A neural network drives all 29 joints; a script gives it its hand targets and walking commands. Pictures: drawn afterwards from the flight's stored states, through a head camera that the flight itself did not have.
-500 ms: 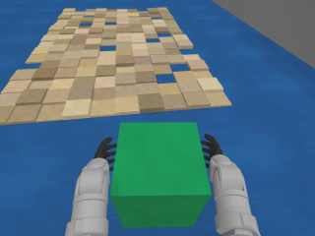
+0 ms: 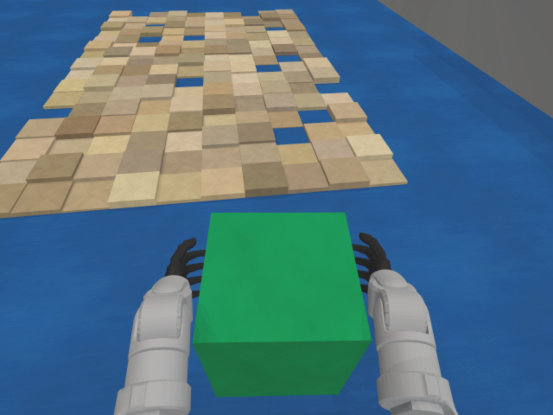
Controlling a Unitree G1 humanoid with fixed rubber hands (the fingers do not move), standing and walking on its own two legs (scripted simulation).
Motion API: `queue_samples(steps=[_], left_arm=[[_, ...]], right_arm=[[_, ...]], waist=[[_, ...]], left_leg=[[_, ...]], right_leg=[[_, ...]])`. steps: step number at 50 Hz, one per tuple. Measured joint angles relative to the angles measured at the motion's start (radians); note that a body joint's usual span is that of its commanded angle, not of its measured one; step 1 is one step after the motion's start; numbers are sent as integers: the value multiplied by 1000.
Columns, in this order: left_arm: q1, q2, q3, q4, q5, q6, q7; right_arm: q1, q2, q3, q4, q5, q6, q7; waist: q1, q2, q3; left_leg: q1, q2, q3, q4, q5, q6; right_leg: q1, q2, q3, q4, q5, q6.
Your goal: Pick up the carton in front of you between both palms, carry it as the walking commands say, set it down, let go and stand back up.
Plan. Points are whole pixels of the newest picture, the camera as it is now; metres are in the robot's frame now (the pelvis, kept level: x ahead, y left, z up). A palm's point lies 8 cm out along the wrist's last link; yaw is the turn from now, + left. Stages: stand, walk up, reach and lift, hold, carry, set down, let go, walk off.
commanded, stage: hold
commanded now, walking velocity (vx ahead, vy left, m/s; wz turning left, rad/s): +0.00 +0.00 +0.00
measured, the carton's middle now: (278, 308) +0.29 +0.00 -0.02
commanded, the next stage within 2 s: carry in 0.14 s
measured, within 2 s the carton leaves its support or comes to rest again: neither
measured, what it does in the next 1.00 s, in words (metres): walks ahead: right foot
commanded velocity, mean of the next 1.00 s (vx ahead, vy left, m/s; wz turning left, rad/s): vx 0.45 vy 0.00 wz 0.00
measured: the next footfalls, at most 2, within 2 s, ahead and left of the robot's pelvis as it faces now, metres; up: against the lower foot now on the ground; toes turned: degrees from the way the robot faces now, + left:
right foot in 0.70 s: +0.27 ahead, -0.10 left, +0.00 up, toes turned -9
left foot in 1.12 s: +0.63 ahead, +0.10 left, +0.00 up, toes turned +11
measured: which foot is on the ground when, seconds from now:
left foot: down 0.00-0.72, up 0.74-1.00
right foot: down 0.00-0.54, up 0.56-0.68, down 0.70-1.00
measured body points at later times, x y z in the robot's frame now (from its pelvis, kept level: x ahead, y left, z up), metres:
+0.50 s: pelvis +0.09 -0.01 -0.02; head +0.05 -0.01 +0.43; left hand +0.37 +0.14 +0.07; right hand +0.37 -0.16 +0.07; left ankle +0.03 +0.12 -0.75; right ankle +0.01 -0.14 -0.75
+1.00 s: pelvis +0.36 -0.02 +0.00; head +0.34 -0.03 +0.45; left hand +0.58 +0.15 +0.09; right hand +0.61 -0.16 +0.09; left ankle +0.45 +0.11 -0.71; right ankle +0.23 -0.10 -0.75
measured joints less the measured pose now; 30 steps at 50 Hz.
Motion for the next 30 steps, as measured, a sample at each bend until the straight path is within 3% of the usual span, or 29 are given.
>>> queue_samples(steps=[8,12,16,20,23,25,28,30], left_arm=[[17,4,-16,-17,-11,8,7],[46,10,-39,-67,-38,27,19],[62,13,-53,-181,-79,72,35],[92,18,-89,-314,-123,150,61],[106,19,-126,-391,-148,214,80],[136,23,-137,-461,-162,263,93],[200,27,-124,-576,-195,322,118],[241,27,-130,-631,-216,354,133]], right_arm=[[16,-4,17,-17,9,10,-6],[43,-10,44,-66,34,30,-18],[55,-13,73,-177,71,79,-35],[91,-20,105,-319,111,159,-58],[136,-26,105,-432,150,225,-73],[156,-28,123,-486,177,269,-94],[168,-28,169,-536,207,323,-115],[203,-30,190,-582,217,354,-124]], waist=[[1,1,-33],[3,6,-103],[4,9,-140],[-1,22,-183],[-13,13,-207],[-7,-13,-210],[-4,-20,-209],[-8,14,-202]], left_leg=[[-42,0,6,30,-15,0],[-135,20,51,116,-137,4],[-195,39,83,162,-107,-3],[-225,61,88,233,-182,-8],[-261,77,157,269,-222,0],[-239,64,195,226,-177,2],[-187,59,236,188,-216,2],[-143,79,239,144,-227,-5]], right_leg=[[-44,0,-4,32,-16,1],[-142,-22,-49,127,-154,1],[-212,-43,-92,194,-156,2],[-225,-50,-133,220,-155,3],[-209,-59,-160,222,-207,0],[-197,-77,-149,226,-235,5],[-281,-100,-175,415,-223,8],[-356,-79,-214,518,-336,5]])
